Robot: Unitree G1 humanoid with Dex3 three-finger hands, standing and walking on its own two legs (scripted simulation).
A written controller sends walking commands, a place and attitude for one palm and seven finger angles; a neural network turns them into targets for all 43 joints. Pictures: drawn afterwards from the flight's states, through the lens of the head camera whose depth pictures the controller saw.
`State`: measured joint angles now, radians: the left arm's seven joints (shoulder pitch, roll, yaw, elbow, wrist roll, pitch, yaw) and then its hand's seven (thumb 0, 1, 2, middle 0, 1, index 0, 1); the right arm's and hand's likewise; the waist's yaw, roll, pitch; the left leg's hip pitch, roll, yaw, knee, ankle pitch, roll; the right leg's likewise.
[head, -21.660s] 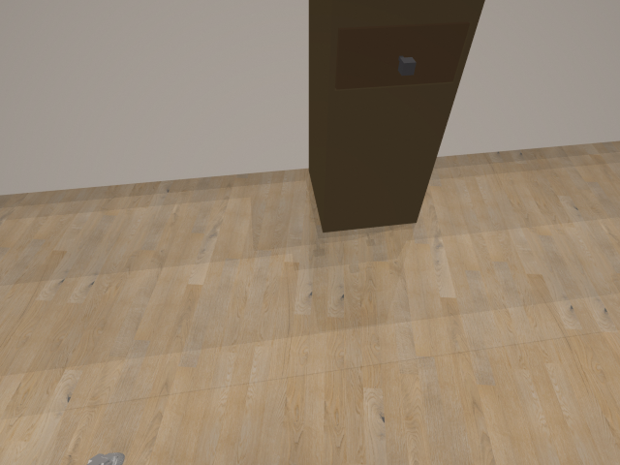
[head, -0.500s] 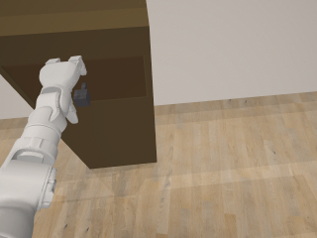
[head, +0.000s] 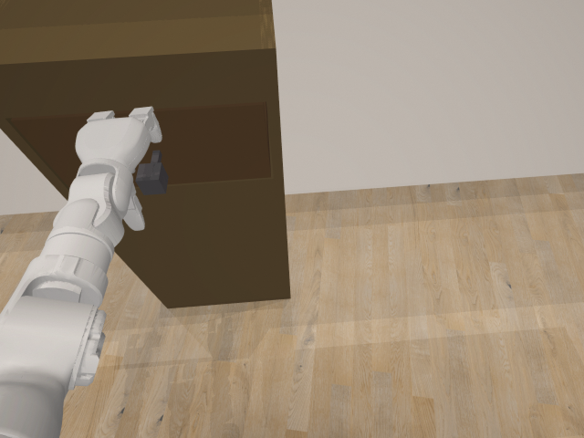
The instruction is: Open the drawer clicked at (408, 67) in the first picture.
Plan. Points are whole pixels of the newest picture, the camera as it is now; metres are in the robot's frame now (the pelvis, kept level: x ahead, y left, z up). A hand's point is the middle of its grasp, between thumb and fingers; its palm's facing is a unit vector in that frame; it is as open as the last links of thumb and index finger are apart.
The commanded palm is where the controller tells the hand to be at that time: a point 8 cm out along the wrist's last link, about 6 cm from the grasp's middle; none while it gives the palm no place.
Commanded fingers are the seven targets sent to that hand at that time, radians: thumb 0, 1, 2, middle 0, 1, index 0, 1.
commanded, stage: re-aim the fingers above the handle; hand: left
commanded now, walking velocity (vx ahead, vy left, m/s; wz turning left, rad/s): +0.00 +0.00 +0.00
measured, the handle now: (154, 170) +0.54 +0.22 +0.01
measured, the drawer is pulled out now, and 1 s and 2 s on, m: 0.00 0.00 0.00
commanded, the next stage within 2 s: lower the fingers behind the handle in 1.74 s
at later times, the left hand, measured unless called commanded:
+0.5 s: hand (133, 167) +0.49 +0.22 +0.07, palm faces -0.05 -0.02 -1.00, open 13.8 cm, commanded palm +0.48 +0.22 +0.13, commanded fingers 0.00 -0.50 0.30 -0.30 -1.20 -0.30 -1.20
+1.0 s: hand (125, 170) +0.49 +0.23 +0.07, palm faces -0.08 -0.02 -1.00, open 13.8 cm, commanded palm +0.47 +0.24 +0.13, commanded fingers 0.00 -0.50 0.30 -0.30 -1.20 -0.30 -1.20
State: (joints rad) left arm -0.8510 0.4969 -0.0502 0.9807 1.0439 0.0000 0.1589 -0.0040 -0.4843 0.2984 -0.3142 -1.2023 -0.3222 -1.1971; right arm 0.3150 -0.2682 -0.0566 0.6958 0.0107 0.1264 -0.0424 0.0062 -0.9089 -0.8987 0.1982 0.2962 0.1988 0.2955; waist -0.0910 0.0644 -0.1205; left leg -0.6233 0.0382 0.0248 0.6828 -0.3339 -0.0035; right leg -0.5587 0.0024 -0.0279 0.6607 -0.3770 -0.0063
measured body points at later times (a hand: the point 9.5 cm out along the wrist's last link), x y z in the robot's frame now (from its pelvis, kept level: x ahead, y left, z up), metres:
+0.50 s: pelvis +0.00 +0.01 +0.00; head +0.08 +0.00 +0.44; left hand +0.49 +0.22 +0.12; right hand -0.01 -0.27 -0.13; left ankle -0.01 +0.12 -0.72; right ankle -0.04 -0.12 -0.72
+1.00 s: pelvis +0.00 +0.01 +0.00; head +0.08 +0.00 +0.44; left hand +0.49 +0.23 +0.13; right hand +0.01 -0.26 -0.13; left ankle -0.01 +0.12 -0.72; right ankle -0.04 -0.12 -0.72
